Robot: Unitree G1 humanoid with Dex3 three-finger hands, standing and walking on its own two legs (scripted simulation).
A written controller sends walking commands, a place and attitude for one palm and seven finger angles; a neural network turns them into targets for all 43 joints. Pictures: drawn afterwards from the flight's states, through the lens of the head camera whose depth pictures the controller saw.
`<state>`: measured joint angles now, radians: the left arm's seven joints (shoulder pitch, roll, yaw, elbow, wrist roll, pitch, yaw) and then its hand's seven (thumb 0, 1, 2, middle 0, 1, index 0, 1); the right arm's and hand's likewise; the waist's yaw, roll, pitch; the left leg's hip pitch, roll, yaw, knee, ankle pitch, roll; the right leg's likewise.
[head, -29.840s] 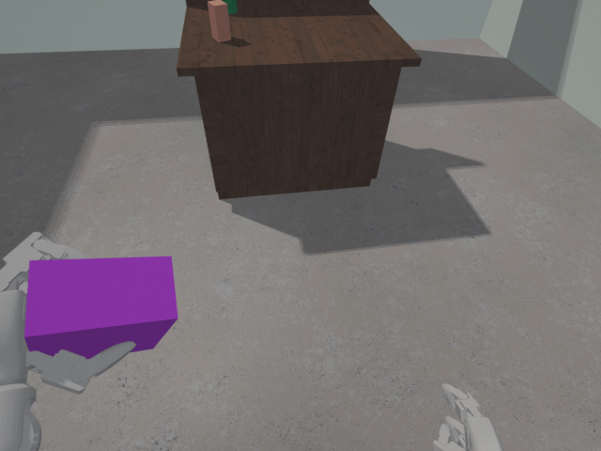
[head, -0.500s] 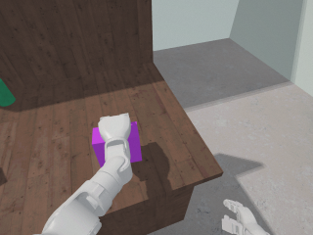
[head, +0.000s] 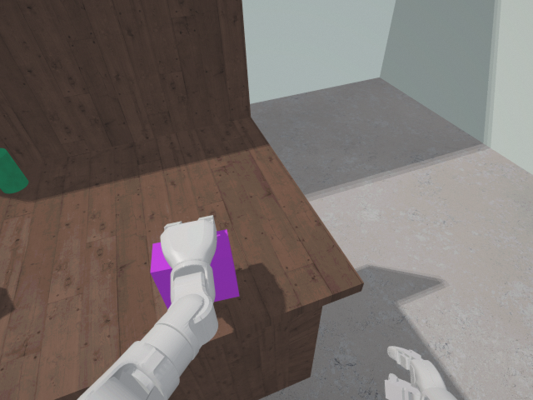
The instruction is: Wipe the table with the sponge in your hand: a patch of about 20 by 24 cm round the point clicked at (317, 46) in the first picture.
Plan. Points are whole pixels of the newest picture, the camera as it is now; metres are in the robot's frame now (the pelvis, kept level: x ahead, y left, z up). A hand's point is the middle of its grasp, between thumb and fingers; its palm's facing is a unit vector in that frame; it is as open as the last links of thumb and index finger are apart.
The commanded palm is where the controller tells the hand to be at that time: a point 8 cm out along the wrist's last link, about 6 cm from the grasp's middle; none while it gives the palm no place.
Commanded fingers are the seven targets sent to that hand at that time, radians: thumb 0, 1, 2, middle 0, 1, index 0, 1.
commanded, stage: wipe back along the third lane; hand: left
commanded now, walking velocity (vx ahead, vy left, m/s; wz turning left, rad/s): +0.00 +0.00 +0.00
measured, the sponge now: (199, 277) +0.33 +0.17 -0.02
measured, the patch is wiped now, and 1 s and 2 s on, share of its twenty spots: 1.00 1.00 1.00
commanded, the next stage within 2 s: slide back across to the middle lane in 1.20 s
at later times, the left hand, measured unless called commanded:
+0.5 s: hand (199, 275) +0.31 +0.15 +0.02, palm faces -0.01 -0.06 -1.00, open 10.6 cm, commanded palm +0.26 +0.14 +0.05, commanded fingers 0.00 0.10 1.30 -1.20 -1.60 -1.20 -1.60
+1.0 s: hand (200, 276) +0.31 +0.15 +0.02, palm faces -0.01 -0.05 -1.00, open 10.6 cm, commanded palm +0.26 +0.13 +0.05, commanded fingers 0.00 0.10 1.30 -1.20 -1.60 -1.20 -1.60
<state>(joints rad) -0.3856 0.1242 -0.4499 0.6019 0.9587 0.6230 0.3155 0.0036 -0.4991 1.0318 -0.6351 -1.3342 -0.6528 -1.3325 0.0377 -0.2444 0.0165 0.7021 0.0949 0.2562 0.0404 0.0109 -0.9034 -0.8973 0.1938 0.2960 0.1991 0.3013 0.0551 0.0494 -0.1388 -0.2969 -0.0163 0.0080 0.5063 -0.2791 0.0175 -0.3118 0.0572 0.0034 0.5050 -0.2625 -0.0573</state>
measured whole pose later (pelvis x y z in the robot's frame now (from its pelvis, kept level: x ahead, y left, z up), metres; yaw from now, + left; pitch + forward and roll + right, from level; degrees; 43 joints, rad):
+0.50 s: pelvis +0.00 -0.01 +0.00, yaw +0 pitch +2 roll +0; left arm -0.23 0.15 -0.47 0.43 0.98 0.62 0.29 0.00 -0.50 1.03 -0.63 -1.34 -0.65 -1.34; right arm -0.01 -0.25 0.02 0.69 0.10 0.24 0.06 0.01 -0.90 -0.90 0.19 0.30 0.20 0.30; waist 0.07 0.06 -0.13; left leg -0.25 0.00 0.01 0.50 -0.29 0.00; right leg -0.28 0.07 0.01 0.51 -0.27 -0.07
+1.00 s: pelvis +0.00 -0.01 +0.00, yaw +0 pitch +3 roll +1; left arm -0.27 0.13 -0.47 0.47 0.98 0.62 0.30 -0.01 -0.50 1.03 -0.63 -1.34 -0.65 -1.33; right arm 0.02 -0.24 0.02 0.70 0.10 0.24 0.06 0.01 -0.90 -0.90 0.19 0.30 0.20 0.30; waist 0.07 0.06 -0.14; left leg -0.30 -0.01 0.01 0.53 -0.29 0.01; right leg -0.32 0.06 0.01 0.55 -0.28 -0.07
